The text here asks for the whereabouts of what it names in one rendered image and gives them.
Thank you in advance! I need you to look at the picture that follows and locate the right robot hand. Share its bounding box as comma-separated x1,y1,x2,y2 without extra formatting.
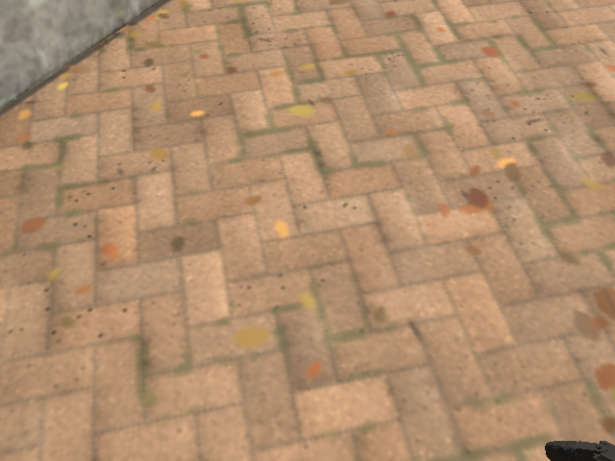
545,441,615,461

